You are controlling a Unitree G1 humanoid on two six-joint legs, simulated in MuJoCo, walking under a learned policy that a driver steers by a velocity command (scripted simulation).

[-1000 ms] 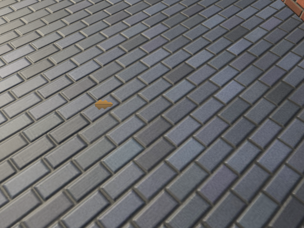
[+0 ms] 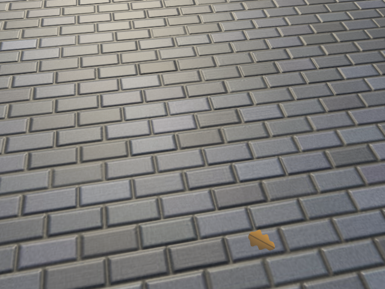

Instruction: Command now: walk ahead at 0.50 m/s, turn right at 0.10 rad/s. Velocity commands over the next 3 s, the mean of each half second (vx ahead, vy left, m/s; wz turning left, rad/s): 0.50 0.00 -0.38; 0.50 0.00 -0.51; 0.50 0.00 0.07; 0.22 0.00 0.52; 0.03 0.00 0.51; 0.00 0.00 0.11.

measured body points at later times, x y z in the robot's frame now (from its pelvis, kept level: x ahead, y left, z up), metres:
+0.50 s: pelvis +0.27 -0.07 -0.01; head +0.30 -0.07 +0.44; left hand +0.43 +0.18 -0.13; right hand +0.29 -0.34 -0.14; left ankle +0.21 +0.08 -0.64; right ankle +0.29 -0.11 -0.74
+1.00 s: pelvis +0.55 -0.10 -0.01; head +0.58 -0.10 +0.44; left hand +0.75 +0.11 -0.14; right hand +0.54 -0.40 -0.10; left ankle +0.64 -0.04 -0.74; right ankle +0.41 -0.15 -0.66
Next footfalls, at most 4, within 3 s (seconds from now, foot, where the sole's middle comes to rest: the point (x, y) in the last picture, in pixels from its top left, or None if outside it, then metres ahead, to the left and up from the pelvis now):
0.36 right None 0.33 -0.12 -0.78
0.86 left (215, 235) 0.68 -0.06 -0.78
1.34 right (295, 219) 0.75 -0.37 -0.78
1.80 left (265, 159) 1.04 -0.28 -0.78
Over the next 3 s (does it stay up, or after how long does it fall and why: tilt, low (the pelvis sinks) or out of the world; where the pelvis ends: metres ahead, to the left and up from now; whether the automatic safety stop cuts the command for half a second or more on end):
stays up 0.91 -0.34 0.00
